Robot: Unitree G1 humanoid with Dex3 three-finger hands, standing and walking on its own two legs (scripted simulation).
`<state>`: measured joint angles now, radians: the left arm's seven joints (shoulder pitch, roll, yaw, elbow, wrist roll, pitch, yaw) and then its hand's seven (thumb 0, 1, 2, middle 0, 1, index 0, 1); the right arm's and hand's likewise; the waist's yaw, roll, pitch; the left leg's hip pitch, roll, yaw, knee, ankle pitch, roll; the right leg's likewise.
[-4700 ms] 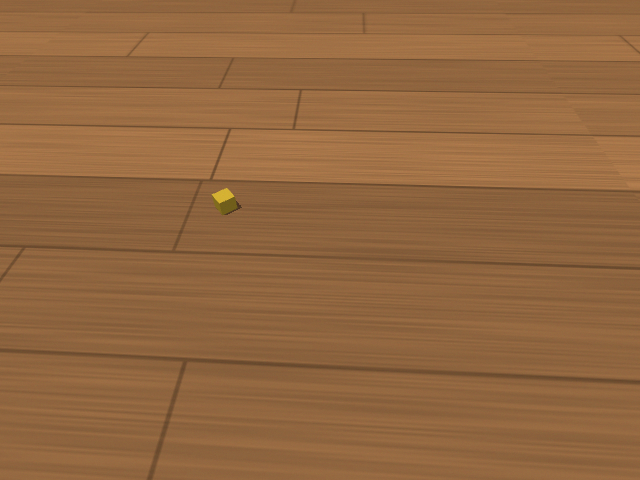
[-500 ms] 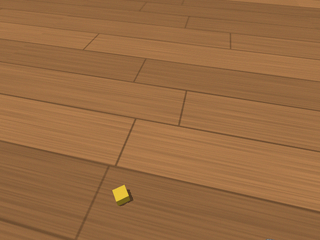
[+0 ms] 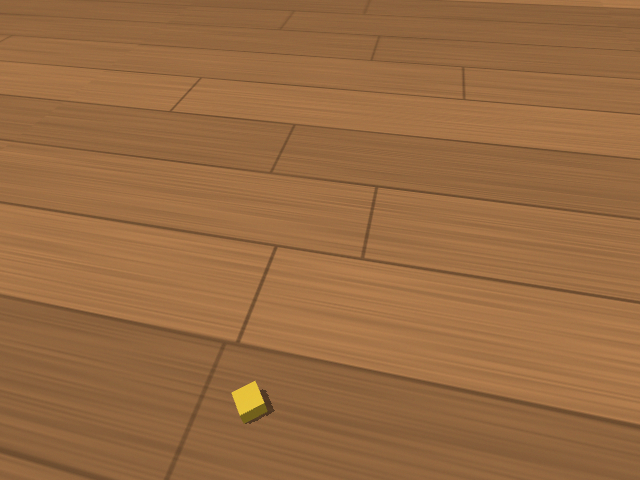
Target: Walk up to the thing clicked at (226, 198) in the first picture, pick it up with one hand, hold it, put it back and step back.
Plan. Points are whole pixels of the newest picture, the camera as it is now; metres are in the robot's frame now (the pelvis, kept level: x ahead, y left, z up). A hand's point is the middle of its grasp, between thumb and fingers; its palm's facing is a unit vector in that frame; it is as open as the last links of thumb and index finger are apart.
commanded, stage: walk up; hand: left
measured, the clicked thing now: (249, 402) +0.51 +0.25 -0.75
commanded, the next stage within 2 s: stand in 0.44 s
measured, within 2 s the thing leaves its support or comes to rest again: neither
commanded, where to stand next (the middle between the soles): +0.08 +0.00 m, yaw -2 degrees
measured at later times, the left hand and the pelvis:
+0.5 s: hand out of the picture +0.10 +0.25 -0.15, palm faces -0.01 -0.94 -0.35, open 7.4 cm; pelvis +0.01 +0.00 +0.00, yaw +0 degrees
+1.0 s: hand out of the picture +0.09 +0.24 -0.16, palm faces -0.03 -0.94 -0.34, open 7.4 cm; pelvis +0.02 -0.01 +0.00, yaw +0 degrees
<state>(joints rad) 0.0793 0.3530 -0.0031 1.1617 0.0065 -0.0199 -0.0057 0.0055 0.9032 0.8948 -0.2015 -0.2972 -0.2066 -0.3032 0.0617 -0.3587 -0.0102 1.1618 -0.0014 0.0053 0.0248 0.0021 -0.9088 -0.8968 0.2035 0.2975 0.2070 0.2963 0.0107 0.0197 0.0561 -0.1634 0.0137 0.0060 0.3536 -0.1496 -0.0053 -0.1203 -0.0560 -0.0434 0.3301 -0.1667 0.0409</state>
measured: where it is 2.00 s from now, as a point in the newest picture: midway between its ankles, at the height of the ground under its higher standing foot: outside the picture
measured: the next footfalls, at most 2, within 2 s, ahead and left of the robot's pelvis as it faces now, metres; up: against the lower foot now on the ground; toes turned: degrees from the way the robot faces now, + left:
none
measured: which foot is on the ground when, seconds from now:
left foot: down 0.00-1.00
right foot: down 0.00-1.00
